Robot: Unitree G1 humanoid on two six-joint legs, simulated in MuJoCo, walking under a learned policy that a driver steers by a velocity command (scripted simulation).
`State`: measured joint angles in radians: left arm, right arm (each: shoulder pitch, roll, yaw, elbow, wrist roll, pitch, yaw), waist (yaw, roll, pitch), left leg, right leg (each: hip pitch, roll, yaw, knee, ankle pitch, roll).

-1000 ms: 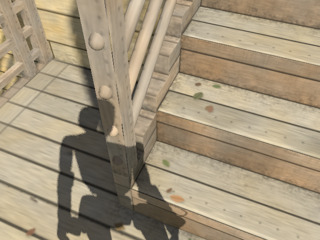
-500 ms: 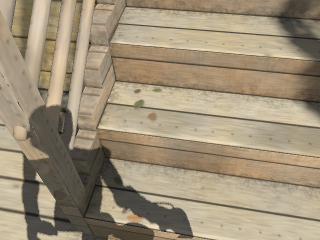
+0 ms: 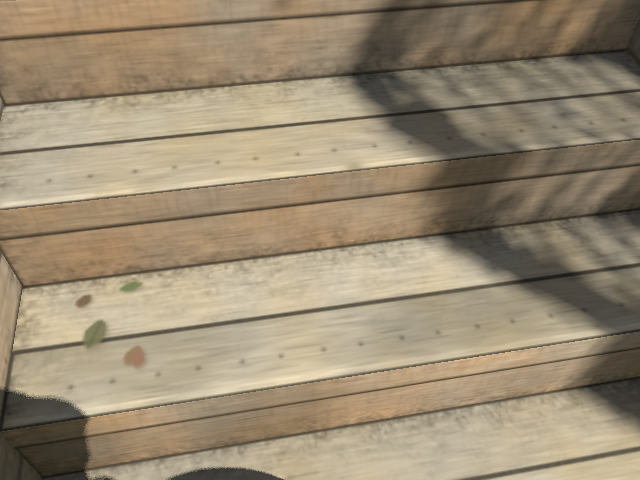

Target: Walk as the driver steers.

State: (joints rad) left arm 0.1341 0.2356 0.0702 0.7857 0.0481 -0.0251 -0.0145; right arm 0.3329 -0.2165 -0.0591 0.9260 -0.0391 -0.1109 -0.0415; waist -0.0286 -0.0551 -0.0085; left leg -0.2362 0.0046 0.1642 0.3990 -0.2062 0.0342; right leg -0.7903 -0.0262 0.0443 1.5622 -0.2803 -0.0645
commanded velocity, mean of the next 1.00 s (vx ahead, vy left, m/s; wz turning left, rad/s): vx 0.48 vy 0.00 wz -0.06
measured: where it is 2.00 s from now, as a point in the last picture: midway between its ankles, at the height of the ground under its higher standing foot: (509, 160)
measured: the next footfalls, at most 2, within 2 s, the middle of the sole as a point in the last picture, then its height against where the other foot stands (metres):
right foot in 0.36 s outside the picture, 0.19 m higher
left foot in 1.08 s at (485, 311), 0.19 m higher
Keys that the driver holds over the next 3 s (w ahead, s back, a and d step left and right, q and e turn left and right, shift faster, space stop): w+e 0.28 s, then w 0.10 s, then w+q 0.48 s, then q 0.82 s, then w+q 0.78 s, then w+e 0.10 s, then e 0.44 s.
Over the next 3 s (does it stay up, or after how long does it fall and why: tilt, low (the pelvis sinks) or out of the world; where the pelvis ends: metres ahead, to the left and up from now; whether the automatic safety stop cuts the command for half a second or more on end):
stays up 1.17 0.08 0.75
